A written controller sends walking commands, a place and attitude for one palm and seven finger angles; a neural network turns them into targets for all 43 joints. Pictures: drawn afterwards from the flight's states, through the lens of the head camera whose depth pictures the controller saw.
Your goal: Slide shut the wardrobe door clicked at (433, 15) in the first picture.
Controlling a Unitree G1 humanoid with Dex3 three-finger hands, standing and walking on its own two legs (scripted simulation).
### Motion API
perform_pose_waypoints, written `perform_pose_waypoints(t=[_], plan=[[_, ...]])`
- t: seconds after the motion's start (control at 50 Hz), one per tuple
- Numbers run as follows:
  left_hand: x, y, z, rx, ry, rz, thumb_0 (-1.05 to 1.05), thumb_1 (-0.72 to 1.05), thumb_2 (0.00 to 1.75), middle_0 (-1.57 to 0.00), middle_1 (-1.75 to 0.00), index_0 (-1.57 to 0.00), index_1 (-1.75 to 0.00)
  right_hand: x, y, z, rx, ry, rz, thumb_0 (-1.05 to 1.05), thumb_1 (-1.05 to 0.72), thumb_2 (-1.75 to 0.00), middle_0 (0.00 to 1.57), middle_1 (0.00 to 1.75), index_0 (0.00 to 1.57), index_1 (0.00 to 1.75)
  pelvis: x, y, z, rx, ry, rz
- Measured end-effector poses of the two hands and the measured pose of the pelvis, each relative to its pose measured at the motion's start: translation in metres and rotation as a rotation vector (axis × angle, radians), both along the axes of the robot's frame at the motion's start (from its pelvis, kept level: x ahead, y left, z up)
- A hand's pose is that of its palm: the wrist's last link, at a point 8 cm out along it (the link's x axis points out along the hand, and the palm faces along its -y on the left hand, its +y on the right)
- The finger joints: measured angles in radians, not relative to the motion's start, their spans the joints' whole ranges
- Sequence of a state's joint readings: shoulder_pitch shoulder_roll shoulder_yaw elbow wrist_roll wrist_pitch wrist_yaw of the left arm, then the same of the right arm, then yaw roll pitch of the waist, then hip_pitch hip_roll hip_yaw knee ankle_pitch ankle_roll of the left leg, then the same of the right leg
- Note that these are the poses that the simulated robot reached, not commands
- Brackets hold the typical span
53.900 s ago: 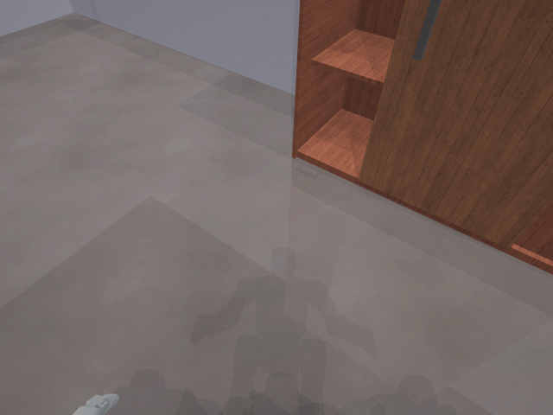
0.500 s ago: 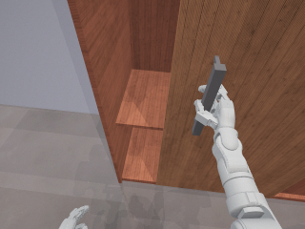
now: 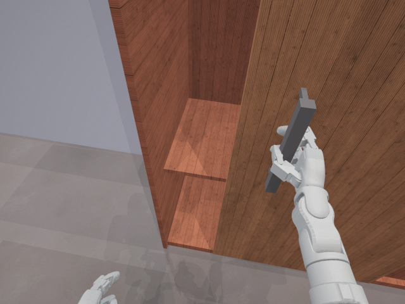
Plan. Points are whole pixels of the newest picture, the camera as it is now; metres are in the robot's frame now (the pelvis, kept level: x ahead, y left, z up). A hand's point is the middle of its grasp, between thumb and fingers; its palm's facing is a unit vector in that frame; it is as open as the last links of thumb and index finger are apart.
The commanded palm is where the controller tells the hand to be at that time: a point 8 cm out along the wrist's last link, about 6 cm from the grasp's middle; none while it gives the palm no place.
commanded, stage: tug the door sideways, standing still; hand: right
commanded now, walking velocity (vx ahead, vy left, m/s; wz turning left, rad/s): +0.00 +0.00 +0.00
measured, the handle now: (284, 146) +0.43 -0.13 +0.10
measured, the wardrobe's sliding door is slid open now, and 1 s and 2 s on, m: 0.22 0.22 0.22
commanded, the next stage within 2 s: step sideways, sliding the door along in 0.96 s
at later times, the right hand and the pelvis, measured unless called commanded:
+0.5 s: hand (275, 161) +0.38 -0.10 +0.11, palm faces +0.12 +0.99 -0.02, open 6.3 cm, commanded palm +0.35 -0.10 +0.10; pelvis +0.00 +0.00 -0.01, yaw -5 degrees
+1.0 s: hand (274, 162) +0.38 -0.10 +0.10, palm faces +0.13 +0.99 -0.05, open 6.4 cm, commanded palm +0.35 -0.09 +0.10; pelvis -0.03 +0.00 -0.01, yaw -5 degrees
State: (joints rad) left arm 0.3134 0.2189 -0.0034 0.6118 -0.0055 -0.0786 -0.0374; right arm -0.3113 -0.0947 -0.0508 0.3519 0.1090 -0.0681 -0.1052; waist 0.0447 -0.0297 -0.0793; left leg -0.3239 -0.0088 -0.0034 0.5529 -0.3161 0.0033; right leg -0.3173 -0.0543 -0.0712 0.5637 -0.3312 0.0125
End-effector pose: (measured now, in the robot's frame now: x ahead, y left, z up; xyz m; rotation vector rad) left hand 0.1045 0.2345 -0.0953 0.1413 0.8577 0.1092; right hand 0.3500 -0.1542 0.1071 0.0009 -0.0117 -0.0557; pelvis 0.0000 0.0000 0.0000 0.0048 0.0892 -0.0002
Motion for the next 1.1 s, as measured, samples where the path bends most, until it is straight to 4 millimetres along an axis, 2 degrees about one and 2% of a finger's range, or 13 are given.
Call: perform_pose_waypoints(t=[0.12,0.24,0.38,0.46,0.56,0.74,0.84,0.96,1.1], plan=[[0.025,-0.002,0.004,0.008,-0.006,-0.017,0.01,0.91,0.90,-0.20,-0.29,-0.20,-0.30,0.000,-0.001,0.000,0.000,-0.001,0.009,0.01,-0.71,-0.75,0.26,1.34,0.25,1.33,0.013,-0.001,0.001,0.003,0.003,-0.008],[0.047,-0.009,-0.001,0.027,0.023,-0.085,0.01,0.91,0.90,-0.20,-0.29,-0.20,-0.30,0.001,0.000,0.001,-0.001,0.007,-0.018,0.01,-0.67,-0.79,0.30,1.34,0.30,1.33,0.014,-0.002,-0.001,0.008,0.010,-0.052],[0.057,-0.024,-0.004,0.001,0.003,-0.133,0.01,0.91,0.90,-0.20,-0.29,-0.20,-0.30,0.001,0.002,0.001,-0.008,0.015,-0.050,0.02,-0.67,-0.83,0.31,1.34,0.30,1.36,0.009,-0.003,-0.003,0.008,0.012,-0.077],[0.051,-0.031,-0.007,-0.020,0.000,-0.148,0.01,0.91,0.90,-0.20,-0.29,-0.20,-0.30,0.000,0.003,0.001,-0.016,0.013,-0.059,0.01,-0.68,-0.83,0.30,1.35,0.28,1.37,0.002,-0.003,-0.005,0.008,0.007,-0.084],[0.034,-0.034,-0.014,-0.035,0.020,-0.153,0.01,0.91,0.90,-0.20,-0.29,-0.20,-0.30,0.000,0.005,0.001,-0.026,0.009,-0.067,0.01,-0.69,-0.83,0.29,1.36,0.25,1.39,-0.006,-0.003,-0.007,0.010,0.005,-0.090],[-0.004,-0.026,-0.025,-0.027,0.089,-0.144,0.01,0.91,0.90,-0.20,-0.29,-0.20,-0.30,-0.001,0.006,0.000,-0.049,-0.005,-0.073,-0.01,-0.71,-0.83,0.28,1.37,0.21,1.39,-0.019,-0.004,-0.010,0.013,0.007,-0.097],[-0.019,-0.020,-0.027,-0.016,0.105,-0.135,0.01,0.91,0.90,-0.20,-0.29,-0.20,-0.30,-0.001,0.006,0.000,-0.051,-0.010,-0.071,-0.01,-0.71,-0.83,0.29,1.37,0.21,1.39,-0.023,-0.004,-0.010,0.013,0.009,-0.097],[-0.024,-0.016,-0.026,-0.007,0.099,-0.133,0.01,0.91,0.90,-0.20,-0.29,-0.20,-0.30,-0.001,0.006,0.000,-0.051,-0.015,-0.070,-0.01,-0.70,-0.83,0.29,1.37,0.21,1.39,-0.028,-0.005,-0.010,0.013,0.010,-0.096],[-0.020,-0.018,-0.023,-0.002,0.078,-0.132,0.01,0.91,0.90,-0.20,-0.29,-0.20,-0.30,0.000,0.004,0.000,-0.059,-0.021,-0.058,-0.01,-0.69,-0.83,0.30,1.37,0.22,1.39,-0.030,-0.005,-0.010,0.011,0.006,-0.088]])
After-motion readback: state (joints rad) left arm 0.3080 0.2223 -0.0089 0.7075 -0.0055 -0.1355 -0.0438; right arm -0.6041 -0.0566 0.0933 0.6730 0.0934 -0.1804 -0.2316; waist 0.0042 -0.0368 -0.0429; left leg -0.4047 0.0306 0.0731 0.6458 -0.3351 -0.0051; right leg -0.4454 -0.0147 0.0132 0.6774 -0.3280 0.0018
